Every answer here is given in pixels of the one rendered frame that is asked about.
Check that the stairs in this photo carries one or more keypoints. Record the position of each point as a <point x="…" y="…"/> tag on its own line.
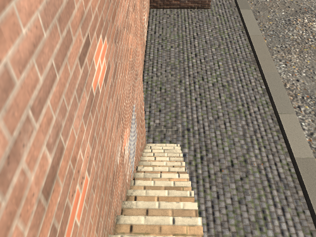
<point x="160" y="202"/>

